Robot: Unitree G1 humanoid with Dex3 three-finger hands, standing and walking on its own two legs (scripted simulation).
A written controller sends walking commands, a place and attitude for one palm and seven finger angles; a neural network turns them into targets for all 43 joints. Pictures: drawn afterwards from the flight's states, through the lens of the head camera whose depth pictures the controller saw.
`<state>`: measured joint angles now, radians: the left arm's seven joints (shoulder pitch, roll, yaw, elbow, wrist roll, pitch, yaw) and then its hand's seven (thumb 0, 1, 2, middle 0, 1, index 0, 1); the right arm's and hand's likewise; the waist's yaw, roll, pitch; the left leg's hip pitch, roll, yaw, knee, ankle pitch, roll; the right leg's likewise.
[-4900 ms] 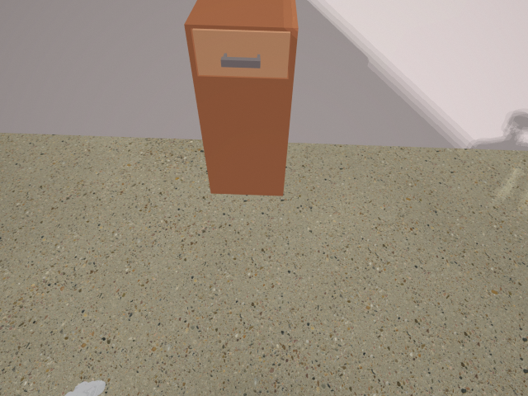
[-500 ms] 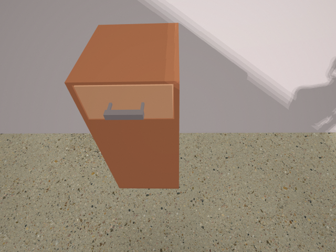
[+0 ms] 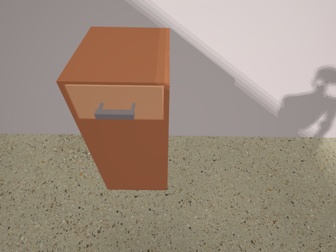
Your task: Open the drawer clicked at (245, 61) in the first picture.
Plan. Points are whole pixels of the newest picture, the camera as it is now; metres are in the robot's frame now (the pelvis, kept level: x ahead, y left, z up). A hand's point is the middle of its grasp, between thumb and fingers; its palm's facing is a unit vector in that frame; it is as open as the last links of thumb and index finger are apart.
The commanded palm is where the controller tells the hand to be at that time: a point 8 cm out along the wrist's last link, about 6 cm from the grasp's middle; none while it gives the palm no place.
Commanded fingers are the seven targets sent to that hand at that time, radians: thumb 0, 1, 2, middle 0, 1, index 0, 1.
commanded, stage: look again from close up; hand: left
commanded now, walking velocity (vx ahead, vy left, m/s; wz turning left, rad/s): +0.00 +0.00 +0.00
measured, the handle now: (116, 109) +0.58 +0.21 -0.03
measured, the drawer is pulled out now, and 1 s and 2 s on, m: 0.00 0.00 0.00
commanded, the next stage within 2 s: shuffle to correct the standing spot in 0.54 s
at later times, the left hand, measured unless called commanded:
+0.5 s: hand out of the picture +0.06 +0.26 -0.18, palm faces +0.01 -0.97 -0.22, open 7.4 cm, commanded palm none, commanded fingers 0.00 0.90 0.90 -0.20 -0.30 -0.20 -0.30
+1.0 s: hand out of the picture -0.06 +0.21 -0.17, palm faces +0.03 -0.98 -0.19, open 7.4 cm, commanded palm none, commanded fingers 0.00 0.90 0.90 -0.20 -0.30 -0.20 -0.30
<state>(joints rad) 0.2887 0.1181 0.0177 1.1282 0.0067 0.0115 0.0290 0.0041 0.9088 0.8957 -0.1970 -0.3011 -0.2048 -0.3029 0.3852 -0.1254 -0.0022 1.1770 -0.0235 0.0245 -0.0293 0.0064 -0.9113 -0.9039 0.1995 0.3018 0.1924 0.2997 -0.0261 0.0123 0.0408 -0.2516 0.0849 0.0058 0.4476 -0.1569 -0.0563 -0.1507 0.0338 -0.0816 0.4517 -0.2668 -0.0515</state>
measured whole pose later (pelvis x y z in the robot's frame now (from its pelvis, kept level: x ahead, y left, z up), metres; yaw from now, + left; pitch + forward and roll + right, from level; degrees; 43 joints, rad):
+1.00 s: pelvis +0.01 +0.04 +0.00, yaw -1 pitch -1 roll -1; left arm 0.46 0.15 0.03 1.06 0.04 0.02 0.01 0.00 0.91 0.90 -0.19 -0.30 -0.20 -0.30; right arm 0.32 -0.19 -0.03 1.08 -0.03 0.04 -0.03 0.01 -0.91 -0.90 0.20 0.30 0.20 0.30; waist 0.00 0.02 -0.01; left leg -0.32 0.04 0.03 0.58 -0.32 0.02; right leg -0.19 -0.01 -0.05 0.49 -0.29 0.00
